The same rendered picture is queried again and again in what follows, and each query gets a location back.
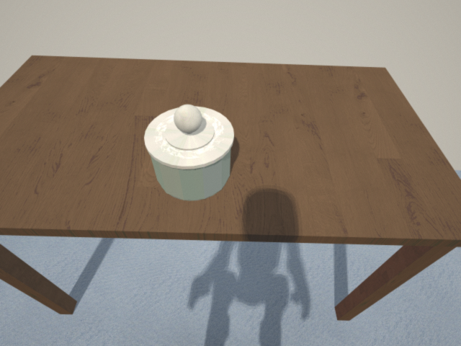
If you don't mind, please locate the pot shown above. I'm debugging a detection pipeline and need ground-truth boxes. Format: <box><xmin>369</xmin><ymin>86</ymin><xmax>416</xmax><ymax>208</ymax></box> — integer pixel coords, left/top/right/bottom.
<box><xmin>151</xmin><ymin>150</ymin><xmax>231</xmax><ymax>201</ymax></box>

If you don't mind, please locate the table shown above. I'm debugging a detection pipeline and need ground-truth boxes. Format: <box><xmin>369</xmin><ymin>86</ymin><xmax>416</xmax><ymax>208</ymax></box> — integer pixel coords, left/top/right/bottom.
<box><xmin>0</xmin><ymin>56</ymin><xmax>461</xmax><ymax>321</ymax></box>

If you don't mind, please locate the lid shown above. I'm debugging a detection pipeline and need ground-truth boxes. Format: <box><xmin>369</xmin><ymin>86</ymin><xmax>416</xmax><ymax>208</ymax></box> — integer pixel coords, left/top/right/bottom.
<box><xmin>144</xmin><ymin>106</ymin><xmax>234</xmax><ymax>169</ymax></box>

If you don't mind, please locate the knob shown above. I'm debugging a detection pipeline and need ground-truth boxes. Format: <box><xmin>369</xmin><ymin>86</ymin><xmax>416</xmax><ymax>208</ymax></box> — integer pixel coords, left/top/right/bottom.
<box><xmin>174</xmin><ymin>105</ymin><xmax>202</xmax><ymax>133</ymax></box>

